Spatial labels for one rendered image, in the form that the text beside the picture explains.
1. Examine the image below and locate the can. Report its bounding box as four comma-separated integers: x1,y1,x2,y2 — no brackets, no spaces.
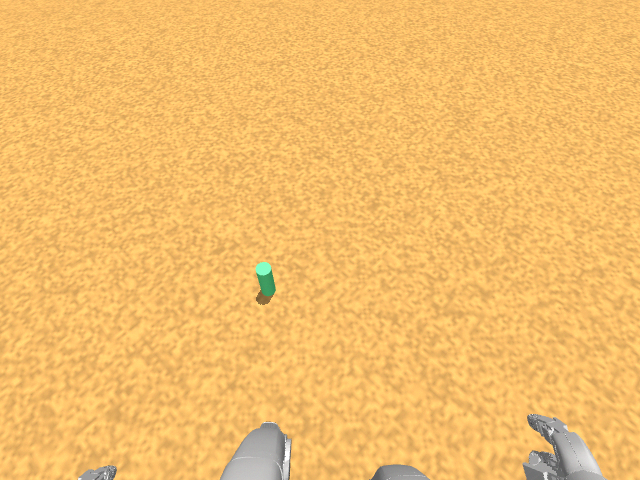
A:
256,262,276,296

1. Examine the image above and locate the right robot hand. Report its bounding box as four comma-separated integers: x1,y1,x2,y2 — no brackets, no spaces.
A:
522,414,603,480

